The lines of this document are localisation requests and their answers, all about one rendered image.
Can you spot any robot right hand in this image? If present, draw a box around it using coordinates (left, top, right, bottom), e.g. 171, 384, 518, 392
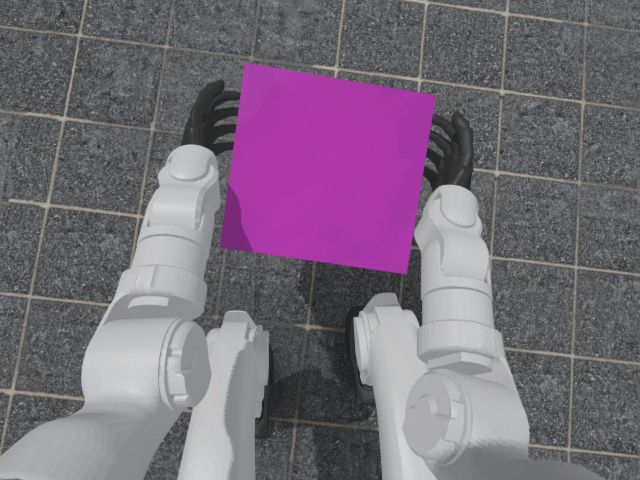
423, 111, 474, 192

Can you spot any right robot shin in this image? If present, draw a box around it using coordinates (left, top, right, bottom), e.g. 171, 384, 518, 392
360, 292, 420, 384

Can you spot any robot left hand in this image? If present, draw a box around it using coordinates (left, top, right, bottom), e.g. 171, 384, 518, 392
181, 79, 241, 156

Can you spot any carton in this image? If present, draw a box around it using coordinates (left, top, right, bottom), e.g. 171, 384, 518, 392
220, 63, 436, 274

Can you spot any robot left upper arm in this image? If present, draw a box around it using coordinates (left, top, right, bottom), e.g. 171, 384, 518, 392
0, 317, 211, 480

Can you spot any robot right forearm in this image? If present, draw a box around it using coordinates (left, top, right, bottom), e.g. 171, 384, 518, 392
414, 185, 522, 403

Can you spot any robot right upper arm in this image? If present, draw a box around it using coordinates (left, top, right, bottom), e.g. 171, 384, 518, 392
402, 369, 605, 480

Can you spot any robot right thigh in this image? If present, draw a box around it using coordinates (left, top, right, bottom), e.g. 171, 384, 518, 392
353, 304, 437, 480

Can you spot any robot left forearm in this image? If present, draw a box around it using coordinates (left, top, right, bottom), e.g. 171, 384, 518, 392
81, 144, 221, 397

